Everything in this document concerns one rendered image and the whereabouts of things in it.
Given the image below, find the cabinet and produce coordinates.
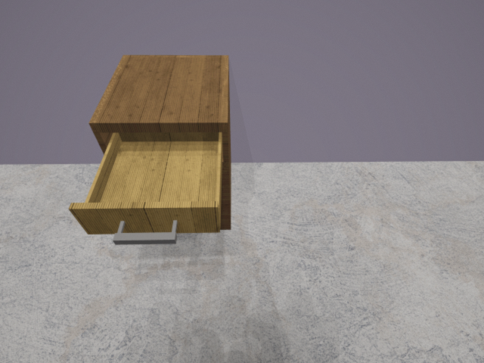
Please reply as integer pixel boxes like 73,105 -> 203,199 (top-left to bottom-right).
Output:
89,55 -> 231,230

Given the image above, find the drawer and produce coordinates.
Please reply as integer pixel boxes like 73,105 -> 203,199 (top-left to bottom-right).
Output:
69,132 -> 222,234

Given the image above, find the handle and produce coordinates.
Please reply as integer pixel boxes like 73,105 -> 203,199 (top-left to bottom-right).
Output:
113,220 -> 178,245

